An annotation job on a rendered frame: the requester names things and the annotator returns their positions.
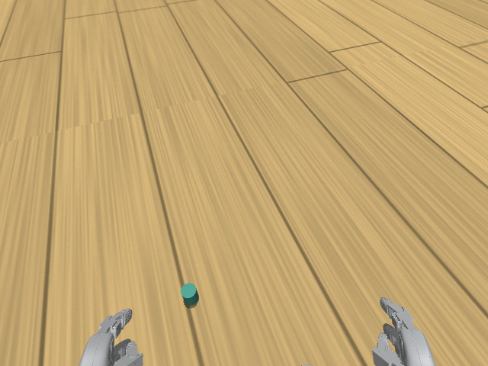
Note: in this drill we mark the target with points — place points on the left robot hand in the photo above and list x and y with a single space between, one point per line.
100 349

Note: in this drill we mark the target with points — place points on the tin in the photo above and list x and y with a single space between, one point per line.
189 294

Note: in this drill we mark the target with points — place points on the right robot hand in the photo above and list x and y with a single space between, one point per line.
411 346

